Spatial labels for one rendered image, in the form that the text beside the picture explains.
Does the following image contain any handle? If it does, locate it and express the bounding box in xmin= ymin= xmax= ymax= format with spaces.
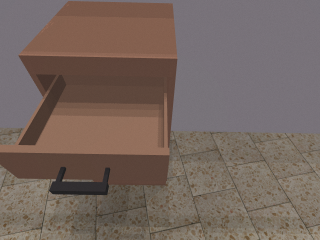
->
xmin=49 ymin=167 xmax=110 ymax=195

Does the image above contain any cabinet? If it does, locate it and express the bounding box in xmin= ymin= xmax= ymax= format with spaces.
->
xmin=18 ymin=1 xmax=178 ymax=186

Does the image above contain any drawer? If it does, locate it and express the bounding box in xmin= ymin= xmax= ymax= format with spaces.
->
xmin=0 ymin=75 xmax=170 ymax=181

